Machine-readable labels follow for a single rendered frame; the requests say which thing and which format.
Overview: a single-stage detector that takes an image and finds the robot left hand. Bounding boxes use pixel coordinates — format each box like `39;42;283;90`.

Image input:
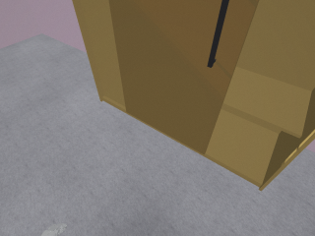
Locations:
40;223;67;236

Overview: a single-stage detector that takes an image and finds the wardrobe door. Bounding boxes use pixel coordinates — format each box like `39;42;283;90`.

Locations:
108;0;260;154
80;0;125;106

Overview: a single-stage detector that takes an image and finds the handle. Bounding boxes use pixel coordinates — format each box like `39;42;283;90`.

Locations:
207;0;229;68

